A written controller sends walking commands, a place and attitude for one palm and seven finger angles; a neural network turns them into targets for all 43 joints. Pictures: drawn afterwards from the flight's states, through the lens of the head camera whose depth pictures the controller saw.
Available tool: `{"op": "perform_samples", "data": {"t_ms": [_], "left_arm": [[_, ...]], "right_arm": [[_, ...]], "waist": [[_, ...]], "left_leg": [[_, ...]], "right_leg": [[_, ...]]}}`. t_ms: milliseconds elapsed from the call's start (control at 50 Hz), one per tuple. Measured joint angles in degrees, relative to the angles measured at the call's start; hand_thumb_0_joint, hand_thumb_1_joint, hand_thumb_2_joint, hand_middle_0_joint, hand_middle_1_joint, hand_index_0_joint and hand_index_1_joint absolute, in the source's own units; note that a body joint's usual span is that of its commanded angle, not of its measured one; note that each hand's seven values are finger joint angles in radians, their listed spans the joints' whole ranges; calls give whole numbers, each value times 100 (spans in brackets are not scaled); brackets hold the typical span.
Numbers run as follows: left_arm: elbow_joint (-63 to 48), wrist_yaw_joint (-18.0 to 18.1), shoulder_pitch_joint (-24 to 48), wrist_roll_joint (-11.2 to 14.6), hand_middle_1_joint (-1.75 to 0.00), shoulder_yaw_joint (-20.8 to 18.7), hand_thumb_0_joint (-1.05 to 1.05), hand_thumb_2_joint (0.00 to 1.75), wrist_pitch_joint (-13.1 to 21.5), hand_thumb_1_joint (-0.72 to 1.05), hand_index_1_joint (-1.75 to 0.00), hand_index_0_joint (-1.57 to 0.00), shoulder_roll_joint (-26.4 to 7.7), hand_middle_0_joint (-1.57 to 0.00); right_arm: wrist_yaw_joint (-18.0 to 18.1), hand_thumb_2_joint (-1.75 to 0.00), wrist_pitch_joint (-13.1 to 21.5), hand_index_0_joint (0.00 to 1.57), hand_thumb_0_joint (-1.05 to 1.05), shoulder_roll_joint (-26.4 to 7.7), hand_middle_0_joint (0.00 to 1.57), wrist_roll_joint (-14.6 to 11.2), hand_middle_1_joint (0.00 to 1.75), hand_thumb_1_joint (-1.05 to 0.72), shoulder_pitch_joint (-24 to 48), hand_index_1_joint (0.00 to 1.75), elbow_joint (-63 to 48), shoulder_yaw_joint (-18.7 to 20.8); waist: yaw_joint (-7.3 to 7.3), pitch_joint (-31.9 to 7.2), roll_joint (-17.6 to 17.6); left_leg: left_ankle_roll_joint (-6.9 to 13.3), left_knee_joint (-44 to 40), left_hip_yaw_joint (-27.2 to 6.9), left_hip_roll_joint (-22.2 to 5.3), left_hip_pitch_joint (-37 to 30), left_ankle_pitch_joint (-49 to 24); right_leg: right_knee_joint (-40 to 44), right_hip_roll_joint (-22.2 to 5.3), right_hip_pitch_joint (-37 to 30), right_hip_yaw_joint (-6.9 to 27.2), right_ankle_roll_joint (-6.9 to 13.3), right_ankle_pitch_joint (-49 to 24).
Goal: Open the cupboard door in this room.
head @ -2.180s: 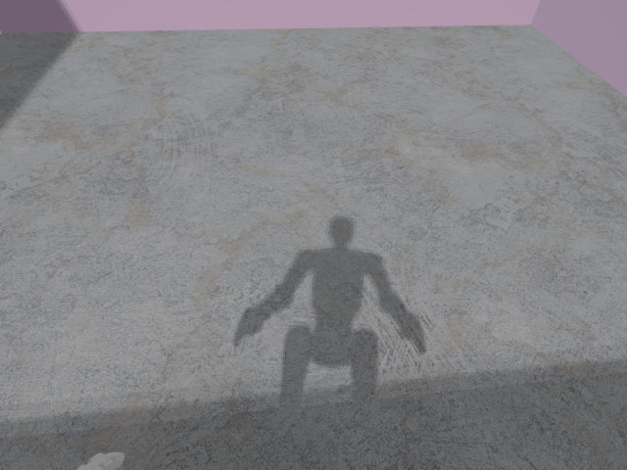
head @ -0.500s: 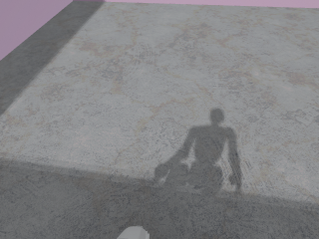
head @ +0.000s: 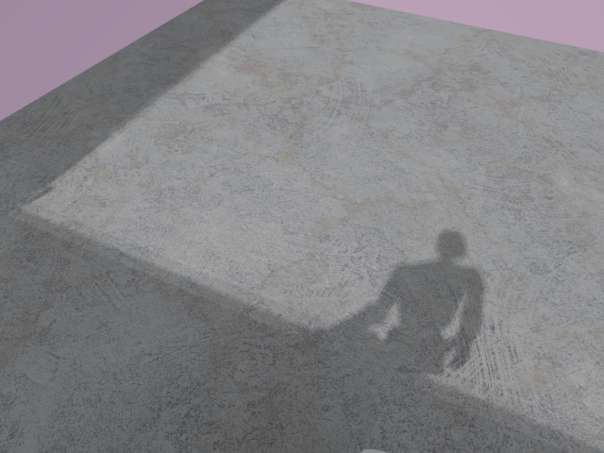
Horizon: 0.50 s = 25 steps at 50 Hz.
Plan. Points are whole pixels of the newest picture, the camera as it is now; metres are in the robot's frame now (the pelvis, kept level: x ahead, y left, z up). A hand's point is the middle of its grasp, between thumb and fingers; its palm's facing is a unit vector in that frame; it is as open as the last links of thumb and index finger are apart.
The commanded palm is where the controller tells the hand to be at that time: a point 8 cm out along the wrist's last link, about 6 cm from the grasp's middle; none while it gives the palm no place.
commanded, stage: turn or walk to find it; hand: left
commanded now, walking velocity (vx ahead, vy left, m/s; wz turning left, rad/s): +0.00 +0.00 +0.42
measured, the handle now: out of the picture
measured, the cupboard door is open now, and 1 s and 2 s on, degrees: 0 0 0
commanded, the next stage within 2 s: stand and wait in 1.14 s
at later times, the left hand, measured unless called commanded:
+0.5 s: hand out of the picture -0.03 +0.18 -0.18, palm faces +0.27 -0.94 -0.22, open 7.4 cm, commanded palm none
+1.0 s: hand out of the picture -0.06 +0.23 -0.16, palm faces +0.43 -0.87 -0.24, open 7.4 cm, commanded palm none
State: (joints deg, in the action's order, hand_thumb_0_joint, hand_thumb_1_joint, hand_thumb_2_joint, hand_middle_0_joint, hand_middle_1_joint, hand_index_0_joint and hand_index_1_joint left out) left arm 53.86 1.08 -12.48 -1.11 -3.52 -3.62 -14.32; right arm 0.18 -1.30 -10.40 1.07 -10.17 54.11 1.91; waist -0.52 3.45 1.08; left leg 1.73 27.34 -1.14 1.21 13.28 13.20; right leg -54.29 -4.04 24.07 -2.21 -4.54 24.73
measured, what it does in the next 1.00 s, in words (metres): steps on the spot, turning left: right foot, then left foot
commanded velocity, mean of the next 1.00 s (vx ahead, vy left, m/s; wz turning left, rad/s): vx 0.00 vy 0.00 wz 0.42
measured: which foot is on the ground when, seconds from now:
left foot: down 0.00-0.14, up 0.16-0.54, down 0.56-1.00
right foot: up 0.00-0.12, down 0.14-0.56, up 0.58-1.00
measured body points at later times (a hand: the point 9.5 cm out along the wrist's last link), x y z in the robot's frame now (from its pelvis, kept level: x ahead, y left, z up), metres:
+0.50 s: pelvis -0.04 -0.02 -0.01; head -0.01 +0.00 +0.44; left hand -0.05 +0.23 -0.16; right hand +0.07 -0.27 -0.15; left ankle -0.08 +0.10 -0.71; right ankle +0.01 -0.13 -0.74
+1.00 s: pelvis -0.07 +0.00 +0.00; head -0.06 +0.02 +0.45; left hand -0.08 +0.27 -0.14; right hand +0.07 -0.20 -0.14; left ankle -0.08 +0.09 -0.74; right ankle -0.02 -0.13 -0.71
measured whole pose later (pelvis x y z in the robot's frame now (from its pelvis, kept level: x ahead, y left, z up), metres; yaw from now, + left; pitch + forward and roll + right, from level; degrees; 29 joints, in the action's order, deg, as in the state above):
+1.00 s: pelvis -0.07 +0.00 +0.00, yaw +25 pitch -1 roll -1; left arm 52.8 1.4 -9.1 -0.9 -3.3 -3.1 -12.4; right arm 0.3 -1.9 -10.9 1.4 -13.2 55.5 3.1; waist 1.7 2.5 -0.3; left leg 3.3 26.0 -3.7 3.6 14.7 10.6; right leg -43.9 -2.2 19.1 -1.3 -4.2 24.3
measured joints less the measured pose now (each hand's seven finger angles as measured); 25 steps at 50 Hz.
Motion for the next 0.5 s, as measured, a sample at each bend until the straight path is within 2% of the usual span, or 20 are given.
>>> {"op": "perform_samples", "data": {"t_ms": [80, 120, 140, 180, 200, 260, 300, 360, 500], "left_arm": [[-126, 13, 116, 26, -30, 33, 1, 90, 56, 91, -30, -20, 132, -20], [-210, 18, 117, 34, -30, 62, 1, 90, 133, 91, -30, -20, 196, -20], [-259, 24, 95, 20, -30, 80, 1, 90, 192, 91, -30, -20, 213, -20], [-279, 38, 105, -22, -30, 126, 1, 90, 268, 91, -30, -20, 316, -20], [-297, 36, 80, -27, -30, 150, 1, 90, 277, 91, -30, -20, 357, -20], [-288, 48, -30, -34, -30, 184, 1, 90, 263, 90, -30, -20, 442, -20], [-242, 61, -78, -41, -30, 194, 1, 90, 257, 90, -30, -20, 466, -20], [-175, 68, -123, -58, -30, 202, 1, 90, 266, 90, -30, -20, 474, -20], [-41, 35, -199, -106, -30, 149, 1, 90, 264, 90, -30, -21, 337, -20]], "right_arm": [[-16, -90, -66, 20, 0, -48, 20, 26, 30, -91, -119, 30, 29, 53], [-27, -90, -106, 20, 0, -98, 20, 16, 30, -91, -192, 30, 44, 91], [-38, -90, -118, 20, 0, -125, 20, -6, 30, -91, -242, 30, 40, 115], [-41, -90, -174, 20, 0, -213, 20, -15, 30, -91, -273, 30, 78, 192], [-50, -90, -219, 20, 0, -249, 20, -6, 30, -91, -299, 29, 109, 229], [-103, -90, -297, 20, 0, -341, 20, 19, 30, -91, -346, 29, 204, 304], [-118, -90, -299, 20, 0, -370, 20, 25, 30, -91, -381, 29, 239, 319], [-118, -90, -317, 19, 0, -375, 20, 18, 30, -91, -416, 29, 296, 316], [-95, -90, -296, 19, 0, -288, 19, -39, 30, -91, -219, 29, 335, 225]], "waist": [[102, -23, -152], [121, -56, -219], [116, -85, -230], [128, -42, -362], [129, -47, -384], [124, -67, -393], [149, -62, -352], [148, -36, -240], [-19, 84, 30]], "left_leg": [[-70, 73, -194, 75, 120, -51], [-136, 247, -285, 120, 253, -9], [-178, 427, -319, 160, 370, 56], [-216, 1316, -360, 174, 730, 831], [-226, 1903, -335, 192, 937, 1071], [-294, 3321, -169, 84, 1375, 958], [-370, 3707, -73, -48, 1459, 801], [-459, 3552, 41, -213, 1326, 861], [-436, 1904, 351, -340, 586, 1274]], "right_leg": [[939, 138, -380, 15, 57, -42], [1725, 206, -719, -26, 82, -454], [2162, 202, -884, -50, 192, -794], [2088, 213, -869, -202, 473, -892], [2080, 186, -892, -276, 544, -836], [2311, 135, -1046, -433, 596, -868], [2453, 95, -1129, -536, 597, -947], [2545, 0, -1185, -682, 588, -999], [2299, -271, -1010, -976, 440, -942]]}}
